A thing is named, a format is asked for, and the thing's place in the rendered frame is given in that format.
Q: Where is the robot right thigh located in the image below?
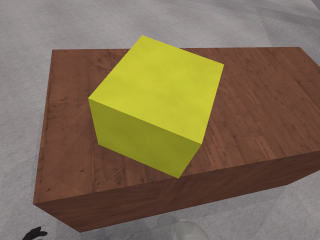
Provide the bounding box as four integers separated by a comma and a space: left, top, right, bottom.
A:
171, 220, 210, 240

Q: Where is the carton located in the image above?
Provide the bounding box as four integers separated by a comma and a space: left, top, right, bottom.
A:
88, 35, 224, 179

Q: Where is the pedestal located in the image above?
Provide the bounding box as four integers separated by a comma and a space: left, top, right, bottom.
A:
33, 47, 320, 233

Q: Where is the robot left hand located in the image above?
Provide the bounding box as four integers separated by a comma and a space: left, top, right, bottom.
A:
22, 226, 48, 240

